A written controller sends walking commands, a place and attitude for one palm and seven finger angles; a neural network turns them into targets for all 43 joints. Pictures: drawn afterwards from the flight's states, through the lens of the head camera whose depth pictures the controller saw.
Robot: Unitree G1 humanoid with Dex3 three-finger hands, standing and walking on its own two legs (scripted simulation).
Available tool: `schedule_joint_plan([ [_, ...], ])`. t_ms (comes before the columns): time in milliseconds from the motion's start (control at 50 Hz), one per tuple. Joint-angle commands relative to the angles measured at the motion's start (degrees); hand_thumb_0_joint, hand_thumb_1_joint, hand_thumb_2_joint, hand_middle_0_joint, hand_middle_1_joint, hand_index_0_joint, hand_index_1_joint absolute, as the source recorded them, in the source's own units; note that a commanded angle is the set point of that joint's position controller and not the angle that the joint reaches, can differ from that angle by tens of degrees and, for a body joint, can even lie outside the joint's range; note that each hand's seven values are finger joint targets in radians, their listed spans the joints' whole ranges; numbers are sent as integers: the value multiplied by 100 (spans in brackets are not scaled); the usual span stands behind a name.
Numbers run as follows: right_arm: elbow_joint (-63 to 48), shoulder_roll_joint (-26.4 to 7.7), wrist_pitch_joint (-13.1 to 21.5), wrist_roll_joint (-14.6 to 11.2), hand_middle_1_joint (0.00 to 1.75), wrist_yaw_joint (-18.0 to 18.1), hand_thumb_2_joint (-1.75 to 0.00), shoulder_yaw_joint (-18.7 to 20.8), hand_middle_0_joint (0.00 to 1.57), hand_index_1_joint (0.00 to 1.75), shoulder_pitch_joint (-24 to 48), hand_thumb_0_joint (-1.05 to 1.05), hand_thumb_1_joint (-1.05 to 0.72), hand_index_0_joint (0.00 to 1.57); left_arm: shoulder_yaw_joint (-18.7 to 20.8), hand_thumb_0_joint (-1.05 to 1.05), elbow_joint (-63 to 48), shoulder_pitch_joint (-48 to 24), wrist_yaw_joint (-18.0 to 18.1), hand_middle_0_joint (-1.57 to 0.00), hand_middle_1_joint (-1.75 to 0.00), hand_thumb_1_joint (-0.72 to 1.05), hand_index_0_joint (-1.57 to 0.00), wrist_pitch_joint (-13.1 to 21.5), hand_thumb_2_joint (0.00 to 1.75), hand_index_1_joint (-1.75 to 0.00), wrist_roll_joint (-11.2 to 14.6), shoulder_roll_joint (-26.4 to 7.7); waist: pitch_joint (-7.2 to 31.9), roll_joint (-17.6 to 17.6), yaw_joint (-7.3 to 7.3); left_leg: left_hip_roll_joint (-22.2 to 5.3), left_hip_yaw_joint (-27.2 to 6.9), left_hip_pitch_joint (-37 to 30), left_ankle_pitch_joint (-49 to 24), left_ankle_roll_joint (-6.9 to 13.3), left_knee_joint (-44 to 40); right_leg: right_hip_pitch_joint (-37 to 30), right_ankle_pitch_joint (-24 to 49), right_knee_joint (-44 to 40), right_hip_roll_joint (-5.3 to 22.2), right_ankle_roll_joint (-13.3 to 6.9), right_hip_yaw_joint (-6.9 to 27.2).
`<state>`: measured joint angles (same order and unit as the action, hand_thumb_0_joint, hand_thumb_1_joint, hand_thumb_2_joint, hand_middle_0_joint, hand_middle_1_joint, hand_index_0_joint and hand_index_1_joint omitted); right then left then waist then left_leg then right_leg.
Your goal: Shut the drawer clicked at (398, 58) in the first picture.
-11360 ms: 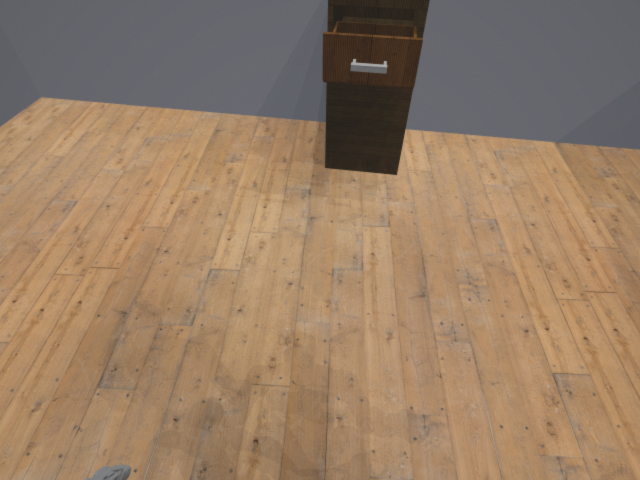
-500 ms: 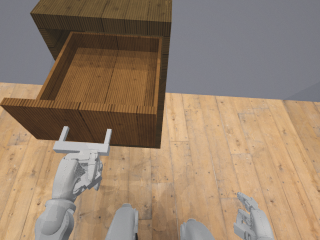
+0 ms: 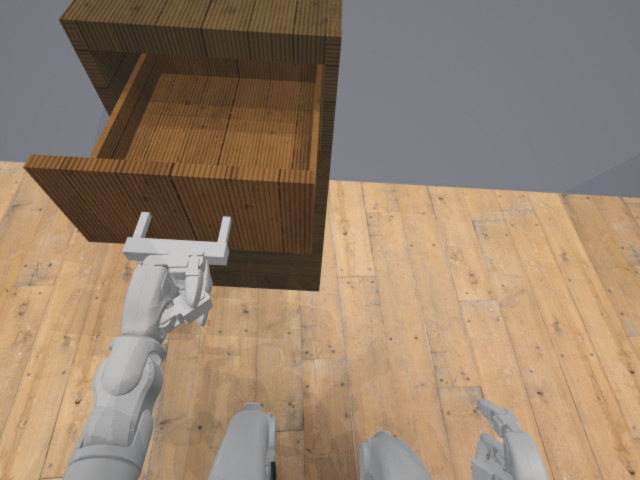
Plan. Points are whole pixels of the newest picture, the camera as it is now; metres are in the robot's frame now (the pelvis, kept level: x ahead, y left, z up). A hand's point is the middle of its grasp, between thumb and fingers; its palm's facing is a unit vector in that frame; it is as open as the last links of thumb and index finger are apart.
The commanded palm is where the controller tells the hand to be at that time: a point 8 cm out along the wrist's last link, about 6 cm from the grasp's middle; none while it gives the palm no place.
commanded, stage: push the drawer shut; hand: left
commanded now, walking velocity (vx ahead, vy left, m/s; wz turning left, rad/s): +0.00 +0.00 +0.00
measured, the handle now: (181, 237) +0.40 +0.19 +0.04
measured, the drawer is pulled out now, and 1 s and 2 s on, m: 0.22 0.09 0.00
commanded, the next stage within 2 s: none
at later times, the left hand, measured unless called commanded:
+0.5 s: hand (217, 249) +0.39 +0.15 +0.03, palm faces -0.05 -1.00 -0.06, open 3.1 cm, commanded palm +0.39 +0.19 +0.04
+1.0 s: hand (230, 209) +0.45 +0.14 +0.04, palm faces -0.03 -1.00 -0.06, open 3.4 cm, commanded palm +0.44 +0.18 +0.04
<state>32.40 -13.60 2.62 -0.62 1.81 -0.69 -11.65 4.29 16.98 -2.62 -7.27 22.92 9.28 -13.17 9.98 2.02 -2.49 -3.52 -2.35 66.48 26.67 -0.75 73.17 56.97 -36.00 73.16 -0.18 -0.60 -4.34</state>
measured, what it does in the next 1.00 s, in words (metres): stands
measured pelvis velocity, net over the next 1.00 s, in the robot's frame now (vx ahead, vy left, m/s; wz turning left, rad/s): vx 0.00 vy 0.00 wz -0.02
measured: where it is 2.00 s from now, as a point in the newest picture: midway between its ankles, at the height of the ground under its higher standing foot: outside the picture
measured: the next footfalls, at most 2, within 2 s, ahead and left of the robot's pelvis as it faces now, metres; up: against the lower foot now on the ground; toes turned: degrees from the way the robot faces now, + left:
none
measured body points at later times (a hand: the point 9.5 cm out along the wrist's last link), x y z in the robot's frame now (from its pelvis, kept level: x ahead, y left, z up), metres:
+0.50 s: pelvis +0.00 +0.01 +0.00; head +0.10 +0.02 +0.44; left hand +0.39 +0.20 +0.04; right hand +0.11 -0.25 -0.11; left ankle +0.07 +0.13 -0.62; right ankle -0.01 -0.12 -0.62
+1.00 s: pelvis +0.00 +0.00 +0.00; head +0.12 +0.01 +0.43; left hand +0.45 +0.19 +0.04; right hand +0.06 -0.26 -0.12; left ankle +0.07 +0.13 -0.62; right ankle -0.01 -0.12 -0.62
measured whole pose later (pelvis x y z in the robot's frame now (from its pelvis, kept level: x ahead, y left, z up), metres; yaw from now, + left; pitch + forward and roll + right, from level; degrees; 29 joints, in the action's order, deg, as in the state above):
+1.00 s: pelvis +0.00 +0.00 +0.00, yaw -1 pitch +23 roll -3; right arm 36.6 -14.1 -1.8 0.6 0.0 0.2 -16.5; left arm 13.0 49.1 -34.1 -5.9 26.6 5.7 -16.4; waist 9.2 2.4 -6.1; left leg -4.2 -1.3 70.1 26.2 -0.7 72.9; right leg 61.6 -35.2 73.5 -0.8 -0.6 -3.0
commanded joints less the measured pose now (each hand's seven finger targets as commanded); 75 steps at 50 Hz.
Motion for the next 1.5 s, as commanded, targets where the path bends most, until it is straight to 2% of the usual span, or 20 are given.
schedule_joint_plan([
  [0,-686,-854,189,-1,30,39,-90,330,20,30,-42,0,-90,20,405,0,-1035,-1909,102,-140,-160,90,-140,387,90,-160,97,-608,1790,125,-201,211,1,-2182,-488,224,-926,-44,1051,-1362,-134,-63,215],
  [200,-566,-888,57,24,30,-37,-90,364,20,30,-252,0,-90,20,482,0,-510,-2500,185,-140,-160,90,-140,466,90,-160,21,-625,2063,156,-190,184,-72,-2557,-884,177,-989,-9,1364,-1288,-145,-86,140],
  [300,-477,-908,-25,33,30,-45,-90,369,20,30,-328,0,-90,20,522,0,-89,-3038,234,-140,-160,90,-140,518,90,-160,-74,-693,1933,146,-288,190,-56,-2438,-745,177,-970,113,1283,-1308,-150,-75,163],
  [420,-387,-941,-82,50,30,-51,-90,366,20,30,-488,0,-90,20,617,0,324,-3725,239,-140,-160,90,-140,591,90,-160,-143,-852,2067,225,-344,186,-105,-2512,-802,176,-929,242,1303,-1224,-174,-93,157],
  [540,-291,-935,-135,72,30,-82,-90,396,20,30,-613,0,-90,20,585,0,644,-4246,230,-140,-160,90,-140,592,90,-160,-160,-736,2408,305,-408,177,-125,-2771,-1093,172,-856,319,1506,-1204,-172,-86,144],
  [560,-264,-950,-159,69,30,-78,-90,395,20,30,-646,0,-90,20,742,0,721,-4278,247,-140,-160,90,-140,600,90,-160,-161,-921,2387,265,-378,170,-126,-2725,-1133,163,-858,256,1549,-1206,-177,-90,159],
  [680,-188,-930,-223,83,30,-84,-90,362,20,30,-719,0,-90,20,835,0,1306,-4877,239,-140,-160,90,-140,666,90,-160,-210,-1031,2224,180,-493,200,-50,-2399,-895,202,-805,238,1411,-1274,-192,-65,225],
  [720,-184,-945,-221,95,30,-95,-90,372,20,30,-790,0,-90,20,926,0,1342,-4970,223,-140,-160,90,-140,723,90,-160,-226,-1155,2370,346,-442,191,-74,-2502,-999,191,-782,299,1440,-1193,-205,-87,221],
  [800,-116,-933,-265,106,30,-113,-90,386,20,30,-873,0,-90,20,898,0,1562,-5364,183,-140,-160,90,-140,758,90,-160,-237,-1124,2384,240,-558,182,-42,-2457,-1089,210,-719,272,1570,-1229,-202,-59,251],
  [840,-103,-939,-266,112,30,-129,-90,395,20,30,-937,0,-90,20,947,0,1647,-5369,147,-140,-160,90,-140,784,90,-160,-230,-1135,2556,284,-525,190,-45,-2533,-1225,209,-698,243,1662,-1192,-210,-68,247],
  [860,-75,-961,-287,119,30,-126,-90,396,20,30,-981,0,-90,20,1100,0,1730,-5416,154,-140,-160,90,-140,788,90,-160,-251,-1344,2536,256,-507,171,-57,-2510,-1274,206,-695,228,1700,-1173,-216,-74,243],
  [940,-49,-940,-317,128,30,-153,-90,403,20,30,-1048,0,-90,20,1065,0,1884,-5610,143,-140,-160,90,-140,826,90,-160,-275,-1264,2599,342,-534,187,-33,-2533,-1338,214,-654,250,1757,-1175,-227,-72,261],
  [1060,95,-976,-375,159,30,-140,-90,376,20,30,-1178,0,-90,20,1232,0,2425,-6518,120,-140,-160,90,-140,901,90,-160,-373,-1605,2389,282,-748,177,-20,-2223,-1043,264,-524,444,1544,-1171,-240,-42,306],
  [1140,103,-988,-403,188,30,-156,-90,368,20,30,-1276,0,-90,20,1409,0,2645,-6558,27,-140,-160,90,-140,917,90,-160,-378,-1781,2750,465,-669,181,-21,-2339,-1315,259,-463,338,1742,-1091,-260,-72,295],
  [1160,120,-1009,-419,194,30,-150,-90,358,20,30,-1296,0,-90,20,1575,0,2708,-6672,22,-140,-160,90,-140,903,90,-160,-365,-2016,2731,367,-675,172,-8,-2195,-1320,274,-413,248,1796,-1087,-268,-59,331],
  [1240,123,-1002,-454,189,30,-175,-90,354,20,30,-1353,0,-90,20,1445,0,2941,-6856,-44,-140,-160,90,-140,865,90,-160,-364,-1840,2694,374,-766,166,-20,-2161,-1293,285,-392,364,1754,-1088,-289,-55,308],
  [1260,150,-1044,-475,192,30,-169,-90,351,20,30,-1379,0,-90,20,1606,0,3028,-6973,-19,-140,-160,90,-140,853,90,-160,-398,-2099,2644,372,-783,144,-33,-2119,-1221,284,-382,437,1662,-1092,-294,-55,310],
  [1320,143,-1025,-484,226,30,-202,-90,353,20,30,-1456,0,-90,20,1464,0,2927,-7263,-2,-140,-160,90,-140,885,90,-160,-435,-1947,2843,609,-826,157,-76,-2319,-1402,288,-354,542,1743,-1009,-306,-80,274],
  [1360,209,-1077,-528,234,30,-201,-90,344,20,30,-1504,0,-90,20,1642,0,3235,-7323,37,-140,-160,90,-140,826,90,-160,-502,-2218,2701,506,-869,119,-101,-2190,-1294,279,-329,665,1620,-1023,-315,-71,258],
  [1480,220,-1092,-576,261,30,-210,-90,298,20,30,-1625,0,-90,20,1720,0,3427,-7819,53,-140,-160,90,-140,749,90,-160,-598,-2437,2746,528,-998,123,-92,-1966,-1247,324,-236,641,1605,-1008,-342,-58,279],
])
